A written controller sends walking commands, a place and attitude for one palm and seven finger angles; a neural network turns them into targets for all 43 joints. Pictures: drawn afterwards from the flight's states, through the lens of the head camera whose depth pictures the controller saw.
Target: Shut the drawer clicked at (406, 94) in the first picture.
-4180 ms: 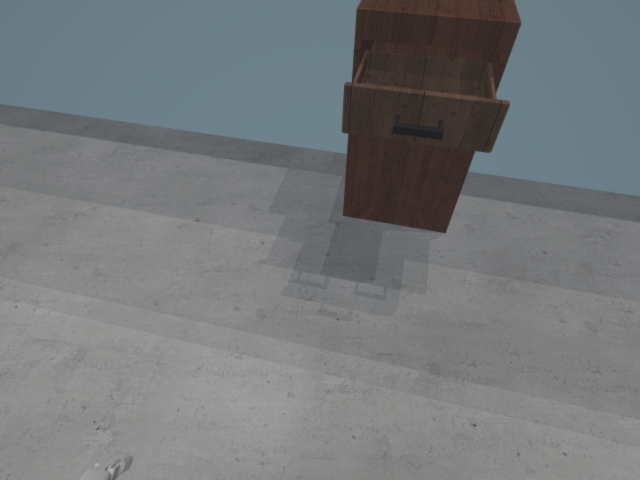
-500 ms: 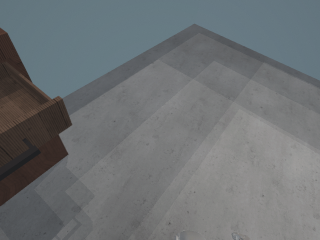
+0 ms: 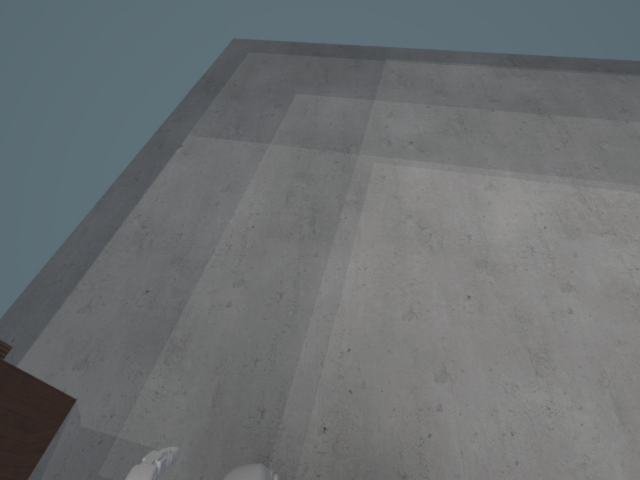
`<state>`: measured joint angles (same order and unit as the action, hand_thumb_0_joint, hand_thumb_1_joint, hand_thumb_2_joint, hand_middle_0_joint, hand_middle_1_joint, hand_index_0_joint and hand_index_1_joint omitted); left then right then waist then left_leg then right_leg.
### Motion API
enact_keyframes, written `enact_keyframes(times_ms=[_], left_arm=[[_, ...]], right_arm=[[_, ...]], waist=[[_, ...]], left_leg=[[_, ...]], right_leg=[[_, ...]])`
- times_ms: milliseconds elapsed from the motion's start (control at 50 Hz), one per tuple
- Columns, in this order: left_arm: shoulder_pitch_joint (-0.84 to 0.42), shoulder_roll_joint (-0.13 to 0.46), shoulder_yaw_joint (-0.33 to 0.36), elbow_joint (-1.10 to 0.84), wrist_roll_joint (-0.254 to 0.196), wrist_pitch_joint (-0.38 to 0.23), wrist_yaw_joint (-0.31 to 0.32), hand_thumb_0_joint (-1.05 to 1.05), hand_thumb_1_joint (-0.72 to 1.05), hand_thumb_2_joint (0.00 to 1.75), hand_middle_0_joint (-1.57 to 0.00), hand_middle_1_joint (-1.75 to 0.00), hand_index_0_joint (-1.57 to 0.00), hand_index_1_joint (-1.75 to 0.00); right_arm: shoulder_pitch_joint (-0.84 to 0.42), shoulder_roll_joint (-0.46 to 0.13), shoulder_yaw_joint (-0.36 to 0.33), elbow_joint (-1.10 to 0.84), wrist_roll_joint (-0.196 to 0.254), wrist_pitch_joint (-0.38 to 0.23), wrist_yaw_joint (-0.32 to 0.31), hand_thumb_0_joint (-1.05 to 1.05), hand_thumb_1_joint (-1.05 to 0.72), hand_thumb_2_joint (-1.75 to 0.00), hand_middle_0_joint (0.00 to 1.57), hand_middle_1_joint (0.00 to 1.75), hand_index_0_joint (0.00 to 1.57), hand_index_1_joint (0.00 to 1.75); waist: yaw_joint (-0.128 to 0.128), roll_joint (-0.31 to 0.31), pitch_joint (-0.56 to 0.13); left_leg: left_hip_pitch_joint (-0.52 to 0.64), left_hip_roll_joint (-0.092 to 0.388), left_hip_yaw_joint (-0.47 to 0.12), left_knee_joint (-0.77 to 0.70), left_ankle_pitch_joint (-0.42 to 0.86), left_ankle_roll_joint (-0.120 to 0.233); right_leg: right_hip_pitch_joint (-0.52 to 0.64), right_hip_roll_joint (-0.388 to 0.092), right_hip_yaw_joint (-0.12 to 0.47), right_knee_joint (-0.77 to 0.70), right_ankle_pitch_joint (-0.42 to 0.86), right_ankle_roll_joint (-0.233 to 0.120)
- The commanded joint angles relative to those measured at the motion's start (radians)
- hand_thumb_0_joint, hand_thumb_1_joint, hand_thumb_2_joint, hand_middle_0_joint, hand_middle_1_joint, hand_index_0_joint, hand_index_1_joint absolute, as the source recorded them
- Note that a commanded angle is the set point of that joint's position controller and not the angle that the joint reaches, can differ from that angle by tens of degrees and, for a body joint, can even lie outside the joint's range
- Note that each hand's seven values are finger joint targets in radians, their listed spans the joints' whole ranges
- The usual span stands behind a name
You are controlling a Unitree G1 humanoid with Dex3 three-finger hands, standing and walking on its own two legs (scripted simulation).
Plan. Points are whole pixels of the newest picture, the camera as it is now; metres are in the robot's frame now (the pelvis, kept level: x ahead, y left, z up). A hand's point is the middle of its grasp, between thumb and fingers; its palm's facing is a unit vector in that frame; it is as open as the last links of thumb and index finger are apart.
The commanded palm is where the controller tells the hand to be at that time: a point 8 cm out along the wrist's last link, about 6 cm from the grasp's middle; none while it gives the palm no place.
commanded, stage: walk to a spot facing it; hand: left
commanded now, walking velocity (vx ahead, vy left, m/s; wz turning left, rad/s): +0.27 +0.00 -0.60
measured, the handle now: out of the picture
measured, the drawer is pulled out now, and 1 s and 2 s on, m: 0.30 0.30 0.30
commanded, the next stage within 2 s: turn to face it in 0.94 s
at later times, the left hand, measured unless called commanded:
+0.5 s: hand out of the picture +0.09 +0.24 -0.18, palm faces -0.11 -0.98 -0.17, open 7.4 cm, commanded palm none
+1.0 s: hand (279, 316) +0.41 +0.10 -0.16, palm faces -0.59 -0.78 -0.21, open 7.4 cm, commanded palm none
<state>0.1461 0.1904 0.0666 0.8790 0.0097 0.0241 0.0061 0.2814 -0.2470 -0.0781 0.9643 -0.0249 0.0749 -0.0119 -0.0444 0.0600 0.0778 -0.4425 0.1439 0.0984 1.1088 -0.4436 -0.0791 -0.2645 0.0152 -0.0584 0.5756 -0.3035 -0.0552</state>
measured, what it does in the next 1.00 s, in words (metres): walks ahead, turning right: left foot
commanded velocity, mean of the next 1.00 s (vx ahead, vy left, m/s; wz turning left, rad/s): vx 0.12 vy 0.00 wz -0.58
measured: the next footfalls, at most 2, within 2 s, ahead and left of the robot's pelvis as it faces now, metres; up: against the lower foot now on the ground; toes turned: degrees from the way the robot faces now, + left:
left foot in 0.44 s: +0.19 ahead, +0.13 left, +0.00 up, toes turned -10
right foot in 1.02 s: +0.19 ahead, -0.11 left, +0.00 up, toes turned -41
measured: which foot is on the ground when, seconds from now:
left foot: up 0.00-0.42, down 0.44-1.00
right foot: down 0.00-0.44, up 0.46-1.00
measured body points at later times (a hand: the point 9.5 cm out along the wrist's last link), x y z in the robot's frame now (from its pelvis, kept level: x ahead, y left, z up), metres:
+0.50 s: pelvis +0.10 +0.05 +0.00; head +0.12 +0.08 +0.45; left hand +0.10 +0.30 -0.17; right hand +0.19 -0.22 -0.10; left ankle +0.15 +0.13 -0.73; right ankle +0.01 -0.07 -0.70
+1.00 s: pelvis +0.18 +0.02 -0.01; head +0.22 -0.01 +0.44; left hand +0.44 +0.14 -0.14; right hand +0.00 -0.14 -0.16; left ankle +0.16 +0.14 -0.73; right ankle +0.16 -0.08 -0.72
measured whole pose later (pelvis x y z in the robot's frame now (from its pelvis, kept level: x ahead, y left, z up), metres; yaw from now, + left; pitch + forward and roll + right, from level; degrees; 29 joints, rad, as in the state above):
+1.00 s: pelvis +0.18 +0.02 -0.01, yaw -35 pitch +0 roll +0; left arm 0.08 0.20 0.08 0.89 0.03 0.05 -0.02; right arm 0.39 -0.18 -0.06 1.01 -0.02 0.00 -0.02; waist -0.06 0.01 0.11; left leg -0.10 0.15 0.40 0.60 -0.46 -0.01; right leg -0.39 -0.03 -0.13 0.69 -0.31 0.01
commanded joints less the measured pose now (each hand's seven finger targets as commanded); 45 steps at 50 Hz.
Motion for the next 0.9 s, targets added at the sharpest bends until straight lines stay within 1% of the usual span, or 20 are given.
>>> enact_keyframes(times_ms=[0,120,260,300,340,380,400,420,440,460,480,500,520,560,600,640,740,780,840,880], left_arm=[[0.060,0.190,0.045,-0.039,0.001,-0.032,0.005,0.00,0.90,0.90,-0.20,-0.30,-0.20,-0.30],[0.173,0.197,0.047,-0.002,0.003,-0.058,-0.009,0.00,0.90,0.90,-0.20,-0.30,-0.20,-0.30],[0.226,0.188,0.042,0.023,0.012,-0.069,-0.005,0.00,0.90,0.90,-0.20,-0.30,-0.20,-0.30],[0.234,0.190,0.042,0.031,0.015,-0.068,-0.001,0.00,0.90,0.90,-0.20,-0.30,-0.20,-0.30],[0.216,0.196,0.045,0.029,0.015,-0.065,0.000,0.00,0.90,0.90,-0.20,-0.30,-0.20,-0.30],[0.184,0.188,0.046,0.029,0.007,-0.059,-0.002,0.00,0.90,0.90,-0.20,-0.30,-0.20,-0.30],[0.168,0.158,0.043,0.021,0.004,-0.059,-0.006,0.00,0.90,0.90,-0.20,-0.30,-0.20,-0.30],[0.175,0.099,0.034,0.006,-0.009,-0.055,-0.017,0.00,0.90,0.90,-0.20,-0.30,-0.20,-0.30],[0.169,0.091,0.033,-0.008,-0.003,-0.058,-0.021,0.00,0.90,0.90,-0.20,-0.30,-0.20,-0.30],[0.148,0.119,0.043,-0.011,0.012,-0.052,-0.025,0.00,0.90,0.90,-0.20,-0.30,-0.20,-0.30],[0.180,0.129,0.050,0.025,0.021,-0.041,-0.028,0.00,0.90,0.90,-0.20,-0.30,-0.20,-0.30],[0.186,0.125,0.049,0.042,0.022,-0.034,-0.039,0.00,0.90,0.90,-0.20,-0.30,-0.20,-0.30],[0.194,0.105,0.050,0.048,0.024,-0.026,-0.045,0.00,0.90,0.90,-0.20,-0.30,-0.20,-0.30],[0.218,0.076,0.046,0.061,0.020,-0.007,-0.043,0.00,0.90,0.90,-0.20,-0.30,-0.20,-0.30],[0.219,0.064,0.045,0.064,0.016,0.002,-0.038,0.00,0.90,0.90,-0.20,-0.30,-0.20,-0.30],[0.199,0.055,0.042,0.051,0.017,0.014,-0.034,0.00,0.90,0.90,-0.20,-0.30,-0.20,-0.30],[0.074,0.043,0.036,0.009,0.019,0.027,-0.035,0.00,0.90,0.90,-0.20,-0.30,-0.20,-0.30],[0.007,0.040,0.028,-0.012,0.018,0.027,-0.038,0.00,0.90,0.90,-0.20,-0.30,-0.20,-0.30],[-0.071,0.041,0.020,-0.039,0.018,0.023,-0.037,0.00,0.90,0.90,-0.20,-0.30,-0.20,-0.30],[-0.089,0.044,0.016,-0.054,0.017,0.015,-0.035,0.00,0.90,0.90,-0.20,-0.30,-0.20,-0.30]], right_arm=[[-0.042,-0.077,-0.017,-0.099,-0.010,-0.048,0.012,0.00,-0.90,-0.90,0.20,0.30,0.20,0.30],[-0.128,-0.075,-0.018,-0.128,-0.012,-0.068,0.021,0.00,-0.90,-0.90,0.20,0.30,0.20,0.30],[-0.228,-0.057,-0.006,-0.178,-0.001,-0.092,0.024,0.00,-0.90,-0.90,0.20,0.30,0.20,0.30],[-0.244,-0.047,-0.003,-0.189,0.005,-0.102,0.022,0.00,-0.90,-0.90,0.20,0.30,0.20,0.30],[-0.221,-0.042,0.000,-0.186,0.010,-0.113,0.016,0.00,-0.90,-0.90,0.20,0.30,0.20,0.30],[-0.125,-0.053,0.000,-0.153,0.012,-0.123,0.004,0.00,-0.90,-0.90,0.20,0.30,0.20,0.30],[-0.021,-0.092,-0.008,-0.120,0.013,-0.130,-0.008,0.00,-0.90,-0.90,0.20,0.30,0.20,0.30],[0.090,-0.197,-0.031,-0.091,0.001,-0.136,-0.017,0.00,-0.90,-0.90,0.20,0.30,0.20,0.30],[0.147,-0.249,-0.037,-0.092,-0.001,-0.128,-0.014,0.00,-0.90,-0.90,0.20,0.30,0.20,0.30],[0.092,-0.220,-0.028,-0.112,-0.001,-0.116,-0.011,0.00,-0.90,-0.90,0.20,0.30,0.20,0.30],[0.008,-0.135,-0.006,-0.121,0.000,-0.119,-0.011,0.00,-0.90,-0.90,0.20,0.30,0.20,0.30],[-0.048,-0.107,0.009,-0.134,0.004,-0.124,-0.015,0.00,-0.90,-0.90,0.20,0.30,0.20,0.30],[-0.058,-0.083,0.018,-0.132,0.004,-0.129,-0.017,0.00,-0.90,-0.90,0.20,0.30,0.20,0.30],[-0.029,-0.059,0.024,-0.105,0.009,-0.135,-0.024,0.00,-0.90,-0.90,0.20,0.30,0.20,0.30],[0.012,-0.048,0.024,-0.087,0.013,-0.138,-0.031,0.00,-0.90,-0.90,0.20,0.30,0.20,0.30],[0.039,-0.052,0.022,-0.070,0.012,-0.137,-0.032,0.00,-0.90,-0.90,0.20,0.30,0.20,0.30],[0.088,-0.051,0.012,-0.041,0.005,-0.125,-0.032,0.00,-0.90,-0.90,0.20,0.30,0.20,0.30],[0.107,-0.063,0.007,-0.027,0.000,-0.119,-0.030,0.00,-0.90,-0.90,0.20,0.30,0.20,0.30],[0.135,-0.075,0.000,-0.009,-0.005,-0.108,-0.026,0.00,-0.90,-0.90,0.20,0.30,0.20,0.30],[0.140,-0.091,-0.009,-0.003,-0.006,-0.101,-0.022,0.00,-0.90,-0.90,0.20,0.30,0.20,0.30]], waist=[[0.050,-0.182,-0.061],[0.085,-0.180,-0.038],[0.104,-0.190,-0.017],[0.107,-0.188,-0.025],[0.093,-0.203,-0.034],[0.045,-0.182,-0.059],[-0.001,-0.100,-0.102],[-0.046,0.153,-0.168],[-0.053,0.251,-0.150],[-0.034,0.130,-0.050],[0.015,0.094,-0.014],[0.039,0.091,0.016],[0.055,0.082,0.020],[0.074,0.096,0.001],[0.071,0.085,-0.043],[0.072,0.079,-0.058],[0.044,0.076,-0.027],[0.025,0.078,-0.018],[-0.005,0.100,-0.005],[-0.009,0.114,-0.022]], left_leg=[[-0.141,0.007,-0.058,0.013,0.124,-0.022],[-0.215,-0.013,-0.075,-0.079,0.146,-0.026],[-0.166,-0.055,-0.084,-0.258,0.122,-0.008],[-0.103,-0.076,-0.084,-0.345,0.086,0.003],[0.020,-0.100,-0.073,-0.454,0.078,0.014],[0.255,-0.127,-0.052,-0.626,0.193,0.022],[0.467,-0.075,-0.089,-0.708,0.213,0.036],[0.645,0.177,-0.376,-0.792,0.027,0.097],[0.582,0.378,-0.580,-0.904,-0.091,0.179],[0.424,0.384,-0.565,-0.934,-0.139,0.217],[0.310,0.300,-0.453,-0.950,-0.125,0.172],[0.257,0.265,-0.354,-0.942,-0.024,0.153],[0.245,0.222,-0.252,-0.927,0.127,0.133],[0.259,0.173,-0.107,-0.878,0.454,0.103],[0.310,0.160,-0.029,-0.819,0.720,0.096],[0.349,0.167,0.005,-0.794,0.811,0.114],[0.409,0.191,0.042,-0.773,0.838,0.163],[0.431,0.202,0.059,-0.761,0.828,0.184],[0.445,0.213,0.092,-0.729,0.847,0.186],[0.461,0.227,0.111,-0.689,0.885,0.185]], right_leg=[[0.109,-0.224,0.297,-0.323,0.098,-0.089],[0.170,-0.217,0.409,-0.360,-0.044,-0.119],[0.169,-0.222,0.477,-0.358,0.005,-0.145],[0.164,-0.225,0.495,-0.326,0.082,-0.147],[0.111,-0.212,0.491,-0.278,0.161,-0.136],[-0.010,-0.143,0.446,-0.181,0.173,-0.084],[-0.136,-0.073,0.390,-0.055,0.136,-0.044],[-0.334,0.055,0.254,0.199,-0.103,0.008],[-0.429,0.056,0.116,0.458,-0.291,0.048],[-0.427,-0.017,0.129,0.555,-0.261,0.053],[-0.382,-0.040,0.130,0.594,-0.169,0.058],[-0.368,-0.065,0.104,0.617,-0.118,0.064],[-0.350,-0.073,0.091,0.634,-0.056,0.075],[-0.329,-0.065,0.077,0.661,0.014,0.093],[-0.330,-0.064,0.063,0.675,0.032,0.104],[-0.357,-0.063,0.055,0.669,0.042,0.114],[-0.410,-0.083,0.022,0.557,0.066,0.124],[-0.393,-0.091,-0.002,0.453,0.043,0.120],[-0.338,-0.082,-0.038,0.309,-0.008,0.104],[-0.284,-0.065,-0.060,0.225,-0.044,0.086]])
